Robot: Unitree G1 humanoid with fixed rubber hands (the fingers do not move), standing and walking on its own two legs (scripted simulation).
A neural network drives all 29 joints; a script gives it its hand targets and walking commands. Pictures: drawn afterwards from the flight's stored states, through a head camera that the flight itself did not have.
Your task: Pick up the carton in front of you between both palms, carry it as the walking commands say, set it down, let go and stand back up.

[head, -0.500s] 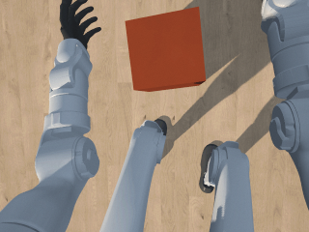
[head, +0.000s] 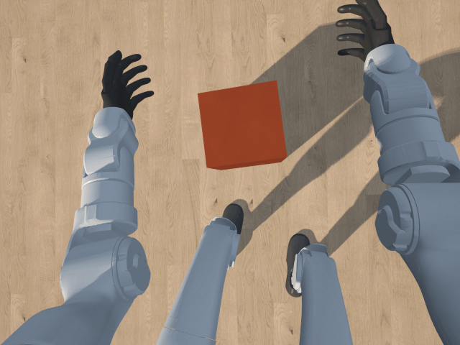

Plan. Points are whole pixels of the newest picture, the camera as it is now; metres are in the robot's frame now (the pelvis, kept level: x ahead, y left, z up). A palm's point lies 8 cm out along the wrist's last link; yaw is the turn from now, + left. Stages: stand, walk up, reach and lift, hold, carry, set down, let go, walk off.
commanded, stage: let go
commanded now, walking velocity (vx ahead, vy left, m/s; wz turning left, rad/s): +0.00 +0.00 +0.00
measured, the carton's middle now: (244, 132) +0.47 +0.13 -0.51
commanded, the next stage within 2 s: stand in 1.36 s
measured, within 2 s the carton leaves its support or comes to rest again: neither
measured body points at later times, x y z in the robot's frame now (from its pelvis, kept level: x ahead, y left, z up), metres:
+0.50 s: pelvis +0.06 +0.02 +0.10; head +0.21 +0.02 +0.53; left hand +0.29 +0.27 +0.02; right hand +0.40 -0.14 +0.00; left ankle +0.10 +0.12 -0.60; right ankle +0.05 -0.12 -0.60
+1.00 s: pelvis +0.10 -0.02 +0.14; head +0.13 -0.02 +0.59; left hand +0.27 +0.22 +0.06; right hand +0.28 -0.25 +0.06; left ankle +0.10 +0.12 -0.60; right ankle +0.05 -0.12 -0.60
